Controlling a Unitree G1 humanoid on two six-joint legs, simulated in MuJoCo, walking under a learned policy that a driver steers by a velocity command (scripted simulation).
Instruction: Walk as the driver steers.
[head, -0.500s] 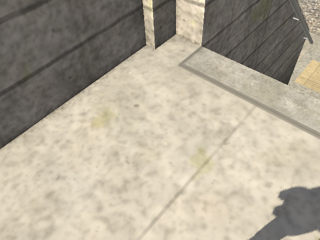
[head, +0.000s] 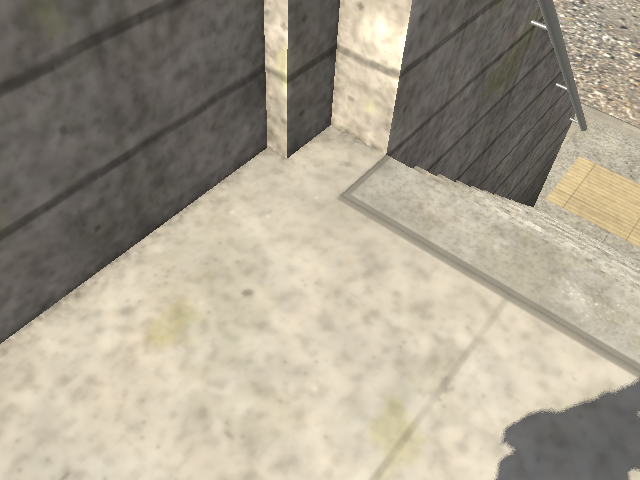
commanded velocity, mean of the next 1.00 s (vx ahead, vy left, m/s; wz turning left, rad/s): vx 0.50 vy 0.00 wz -0.54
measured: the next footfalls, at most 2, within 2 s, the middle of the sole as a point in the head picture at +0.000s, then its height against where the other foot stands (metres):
right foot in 0.36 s outside the picture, level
left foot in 0.88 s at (359, 398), level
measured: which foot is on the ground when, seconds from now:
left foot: down 0.00-0.34, up 0.36-0.86, down 0.88-1.00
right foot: up 0.00-0.34, down 0.36-0.90, up 0.92-1.00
